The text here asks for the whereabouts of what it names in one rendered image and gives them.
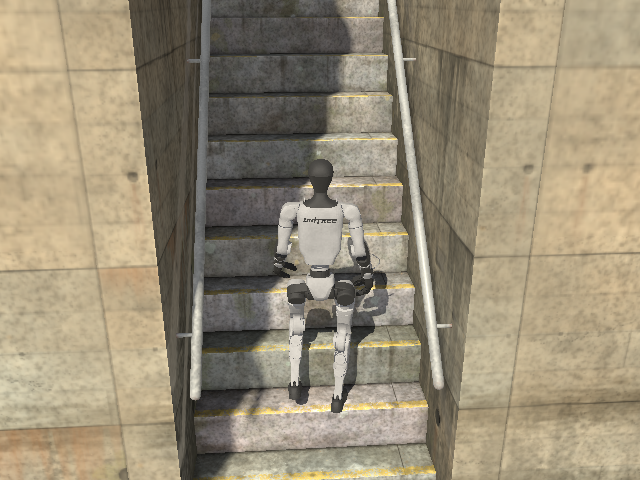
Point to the stairs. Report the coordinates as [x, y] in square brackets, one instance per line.
[290, 82]

